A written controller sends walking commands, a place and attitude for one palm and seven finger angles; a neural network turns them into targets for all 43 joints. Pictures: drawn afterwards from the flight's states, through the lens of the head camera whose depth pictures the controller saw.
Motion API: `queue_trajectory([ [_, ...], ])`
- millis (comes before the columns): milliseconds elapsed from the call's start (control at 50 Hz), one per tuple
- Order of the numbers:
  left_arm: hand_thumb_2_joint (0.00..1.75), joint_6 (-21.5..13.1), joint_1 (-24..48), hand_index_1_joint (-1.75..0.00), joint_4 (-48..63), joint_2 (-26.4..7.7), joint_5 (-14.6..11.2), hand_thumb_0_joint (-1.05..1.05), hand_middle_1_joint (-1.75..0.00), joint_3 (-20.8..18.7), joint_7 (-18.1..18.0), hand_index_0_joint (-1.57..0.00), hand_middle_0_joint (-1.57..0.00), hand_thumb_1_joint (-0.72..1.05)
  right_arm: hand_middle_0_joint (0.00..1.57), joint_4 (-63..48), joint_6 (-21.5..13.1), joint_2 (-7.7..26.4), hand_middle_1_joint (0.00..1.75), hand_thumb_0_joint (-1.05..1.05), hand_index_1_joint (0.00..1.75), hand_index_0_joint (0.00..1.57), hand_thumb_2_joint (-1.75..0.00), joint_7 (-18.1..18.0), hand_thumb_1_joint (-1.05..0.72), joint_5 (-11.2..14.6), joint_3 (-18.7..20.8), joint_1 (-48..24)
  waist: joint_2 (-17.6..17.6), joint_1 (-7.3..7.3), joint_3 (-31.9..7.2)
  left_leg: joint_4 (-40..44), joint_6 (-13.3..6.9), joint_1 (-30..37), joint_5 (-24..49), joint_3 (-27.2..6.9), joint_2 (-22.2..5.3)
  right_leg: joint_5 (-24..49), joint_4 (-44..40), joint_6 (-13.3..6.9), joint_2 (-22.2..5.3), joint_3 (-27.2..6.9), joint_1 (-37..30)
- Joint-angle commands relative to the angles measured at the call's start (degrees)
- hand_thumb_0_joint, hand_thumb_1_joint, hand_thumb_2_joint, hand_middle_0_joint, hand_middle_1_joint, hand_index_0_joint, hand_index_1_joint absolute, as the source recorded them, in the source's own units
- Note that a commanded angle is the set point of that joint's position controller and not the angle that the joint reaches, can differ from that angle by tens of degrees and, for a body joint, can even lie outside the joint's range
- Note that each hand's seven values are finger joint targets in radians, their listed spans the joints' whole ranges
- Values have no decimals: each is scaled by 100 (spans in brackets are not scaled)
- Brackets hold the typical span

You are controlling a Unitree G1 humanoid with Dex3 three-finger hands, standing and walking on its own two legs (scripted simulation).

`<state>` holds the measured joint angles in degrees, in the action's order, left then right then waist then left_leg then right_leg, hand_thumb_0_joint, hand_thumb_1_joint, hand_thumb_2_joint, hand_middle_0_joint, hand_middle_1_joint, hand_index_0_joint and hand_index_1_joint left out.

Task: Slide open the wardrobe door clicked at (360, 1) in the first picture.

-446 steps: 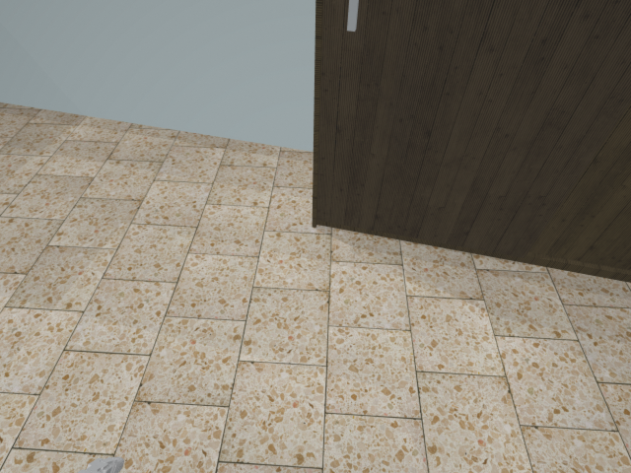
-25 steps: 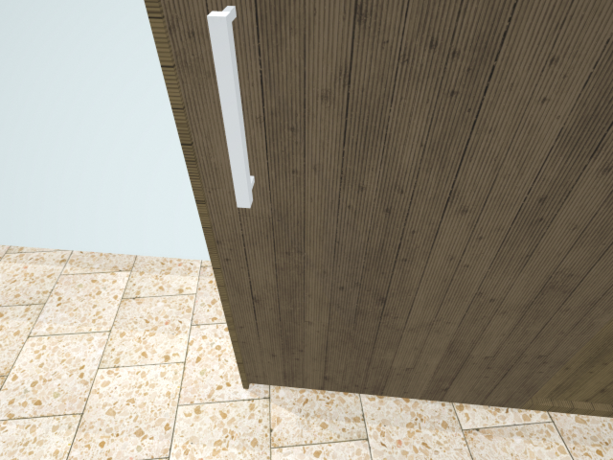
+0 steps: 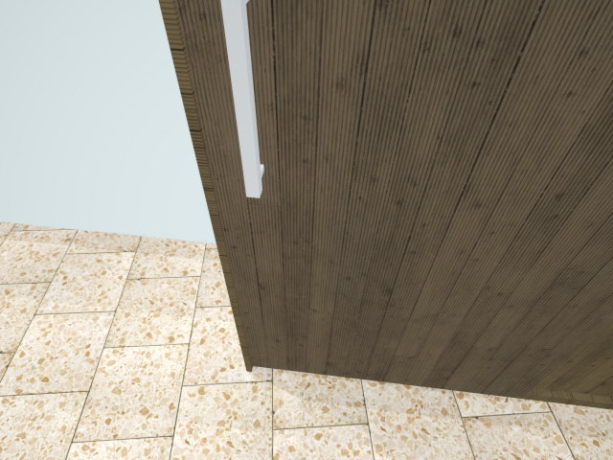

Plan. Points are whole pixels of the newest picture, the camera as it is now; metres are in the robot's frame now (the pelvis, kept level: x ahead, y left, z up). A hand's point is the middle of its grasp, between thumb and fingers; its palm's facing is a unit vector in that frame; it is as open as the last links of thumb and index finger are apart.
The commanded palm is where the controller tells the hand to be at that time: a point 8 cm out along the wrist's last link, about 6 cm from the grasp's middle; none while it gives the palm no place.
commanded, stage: look again from close up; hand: left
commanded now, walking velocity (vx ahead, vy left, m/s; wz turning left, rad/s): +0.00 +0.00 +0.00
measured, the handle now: (249, 106) +0.51 +0.11 +0.22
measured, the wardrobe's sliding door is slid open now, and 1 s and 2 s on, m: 0.00 0.00 0.00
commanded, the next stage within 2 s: none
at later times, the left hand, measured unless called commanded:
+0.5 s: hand out of the picture +0.06 +0.24 -0.16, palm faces -0.01 -0.95 -0.32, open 7.4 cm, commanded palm none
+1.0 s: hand out of the picture +0.10 +0.24 -0.15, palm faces -0.02 -0.95 -0.32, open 7.4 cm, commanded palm none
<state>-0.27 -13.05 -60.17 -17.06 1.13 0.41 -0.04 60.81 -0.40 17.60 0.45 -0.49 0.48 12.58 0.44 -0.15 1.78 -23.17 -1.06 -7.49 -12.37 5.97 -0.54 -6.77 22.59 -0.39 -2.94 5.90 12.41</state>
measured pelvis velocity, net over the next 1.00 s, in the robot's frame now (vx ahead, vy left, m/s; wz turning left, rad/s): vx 0.03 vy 0.00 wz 0.01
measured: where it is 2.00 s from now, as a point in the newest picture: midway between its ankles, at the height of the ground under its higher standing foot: outside the picture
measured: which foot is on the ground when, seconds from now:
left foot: down 0.00-1.00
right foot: down 0.00-1.00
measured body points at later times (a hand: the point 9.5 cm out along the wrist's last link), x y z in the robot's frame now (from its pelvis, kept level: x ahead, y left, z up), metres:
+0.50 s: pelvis +0.01 +0.00 +0.00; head +0.01 +0.00 +0.45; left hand +0.06 +0.29 -0.13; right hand +0.07 -0.28 -0.14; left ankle +0.01 +0.10 -0.74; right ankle +0.06 -0.12 -0.74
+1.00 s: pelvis +0.03 +0.00 +0.01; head +0.03 +0.00 +0.46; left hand +0.10 +0.29 -0.13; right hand +0.10 -0.29 -0.13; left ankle +0.01 +0.10 -0.74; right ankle +0.06 -0.12 -0.74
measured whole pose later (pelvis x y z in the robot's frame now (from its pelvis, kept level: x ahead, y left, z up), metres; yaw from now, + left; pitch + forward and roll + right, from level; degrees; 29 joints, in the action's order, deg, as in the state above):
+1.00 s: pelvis +0.03 +0.00 +0.01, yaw +0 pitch -3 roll +0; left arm -0.7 -8.1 -62.1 -18.5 1.1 0.2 0.0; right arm 63.3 -0.7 18.7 0.2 -0.5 0.0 8.4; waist 0.1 -0.2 2.3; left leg -17.6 -0.6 -3.5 -11.7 5.5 -0.6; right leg -6.9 18.4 -0.3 -2.4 6.4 8.9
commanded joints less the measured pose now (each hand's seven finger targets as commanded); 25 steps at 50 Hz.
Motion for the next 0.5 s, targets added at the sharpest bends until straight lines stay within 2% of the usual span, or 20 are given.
queue_trajectory([
  [0, 90, -188, 226, -30, 315, -1123, -6, 0, -30, -228, -122, -20, -20, 90, 20, -298, -149, 1041, 30, 0, 30, 20, -90, -57, -90, -8, 204, -170, -127, -20, -18, 754, -59, -486, -227, -800, -679, -426, -572, -121, -600, -858, -301],
  [60, 90, -189, 193, -30, 252, -1095, -2, 0, -30, -223, -128, -20, -20, 90, 20, -252, -142, 998, 30, 0, 30, 20, -90, -61, -90, -6, 201, -156, -78, -17, -61, 786, -52, -441, -170, -810, -696, -335, -581, -111, -591, -817, -381],
  [160, 90, -173, 216, -30, 184, -1077, 5, 0, -30, -226, -130, -20, -20, 90, 20, -204, -122, 988, 30, 0, 30, 20, -90, -62, -90, -8, 204, -192, -21, -16, 76, 870, -45, -469, -311, -834, -690, -505, -653, -94, -592, -815, -321],
  [260, 90, -173, 240, -30, 168, -1083, 4, 0, -30, -236, -130, -20, -20, 90, 20, -171, -132, 996, 30, 0, 30, 20, -90, -62, -90, -10, 202, -247, -86, 0, -12, 896, -43, -420, -204, -840, -703, -348, -643, -94, -601, -792, -429],
  [340, 90, -167, 315, -30, 167, -1147, 1, 0, -30, -242, -119, -20, -20, 90, 20, -165, -125, 1078, 30, 0, 30, 20, -90, -55, -90, -15, 212, -292, -39, 2, 63, 947, -36, -459, -368, -849, -678, -544, -706, -78, -599, -844, -387],
  [480, 90, -174, 405, -30, 183, -1192, 4, 0, -30, -246, -114, -20, -20, 90, 20, -155, -135, 1125, 30, 0, 30, 20, -90, -49, -90, -19, 208, -343, -39, 9, -27, 950, -38, -385, -157, -843, -697, -329, -688, -81, -602, -822, -474],
])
